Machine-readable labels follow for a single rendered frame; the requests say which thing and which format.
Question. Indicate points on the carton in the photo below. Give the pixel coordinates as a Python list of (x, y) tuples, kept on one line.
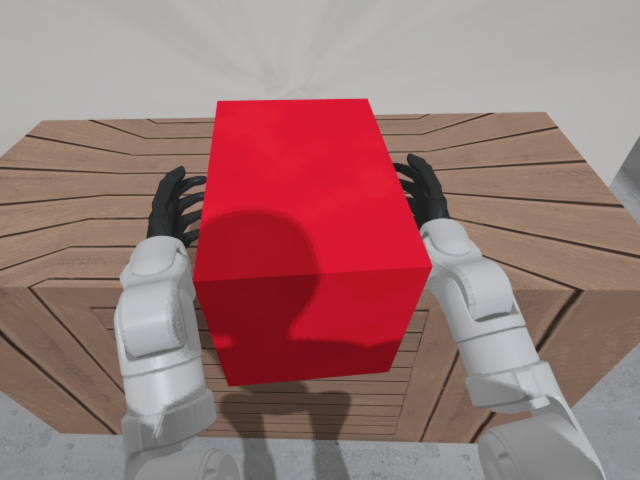
[(309, 261)]

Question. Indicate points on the pedestal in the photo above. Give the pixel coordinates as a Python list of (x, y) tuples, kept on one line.
[(75, 198)]

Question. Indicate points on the robot right upper arm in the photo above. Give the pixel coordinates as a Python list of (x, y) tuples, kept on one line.
[(544, 447)]

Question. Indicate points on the robot right forearm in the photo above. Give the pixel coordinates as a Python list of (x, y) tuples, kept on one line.
[(504, 370)]

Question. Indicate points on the robot left upper arm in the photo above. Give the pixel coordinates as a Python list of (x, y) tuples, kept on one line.
[(206, 464)]

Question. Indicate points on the left robot hand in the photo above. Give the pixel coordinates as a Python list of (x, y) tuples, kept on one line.
[(165, 218)]

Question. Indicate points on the right robot hand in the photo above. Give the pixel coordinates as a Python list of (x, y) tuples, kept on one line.
[(428, 202)]

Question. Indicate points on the robot left forearm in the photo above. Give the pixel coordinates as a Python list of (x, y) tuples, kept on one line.
[(158, 348)]

